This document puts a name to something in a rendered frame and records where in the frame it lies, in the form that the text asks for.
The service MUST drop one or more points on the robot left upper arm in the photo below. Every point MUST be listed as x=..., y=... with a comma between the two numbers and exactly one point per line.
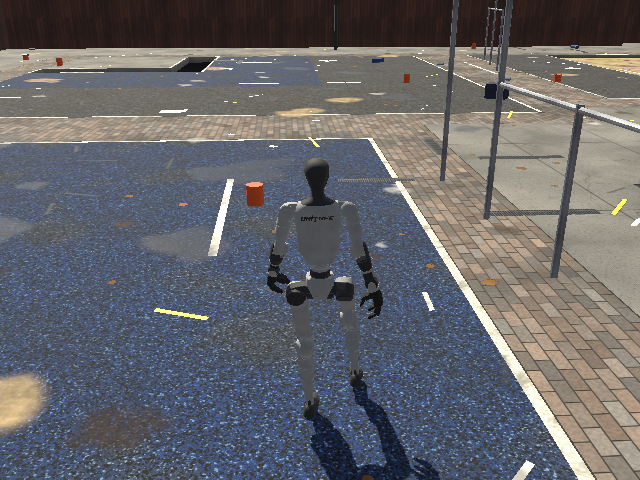
x=286, y=212

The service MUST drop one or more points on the robot left hand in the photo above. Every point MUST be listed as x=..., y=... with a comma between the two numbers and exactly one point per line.
x=281, y=278

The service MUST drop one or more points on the humanoid robot head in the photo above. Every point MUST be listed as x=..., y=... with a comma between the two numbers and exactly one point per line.
x=317, y=173

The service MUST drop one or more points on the robot right upper arm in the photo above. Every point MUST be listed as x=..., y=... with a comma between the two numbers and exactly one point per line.
x=350, y=211

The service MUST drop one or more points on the robot left forearm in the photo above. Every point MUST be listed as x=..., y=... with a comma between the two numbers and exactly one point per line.
x=274, y=263

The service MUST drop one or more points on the robot left shin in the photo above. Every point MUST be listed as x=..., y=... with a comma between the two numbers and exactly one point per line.
x=306, y=372

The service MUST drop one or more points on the robot right hand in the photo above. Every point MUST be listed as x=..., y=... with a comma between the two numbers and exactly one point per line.
x=377, y=302

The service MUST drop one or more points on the robot right forearm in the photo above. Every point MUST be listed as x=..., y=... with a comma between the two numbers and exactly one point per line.
x=367, y=271

